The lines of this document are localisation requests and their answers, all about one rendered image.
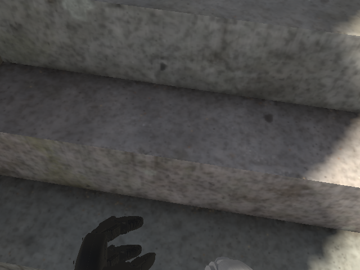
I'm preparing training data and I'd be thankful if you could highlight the robot right shin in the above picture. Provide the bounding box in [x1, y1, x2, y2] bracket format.
[215, 256, 229, 262]

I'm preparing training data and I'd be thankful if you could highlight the left robot hand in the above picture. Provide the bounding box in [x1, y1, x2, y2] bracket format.
[73, 216, 156, 270]

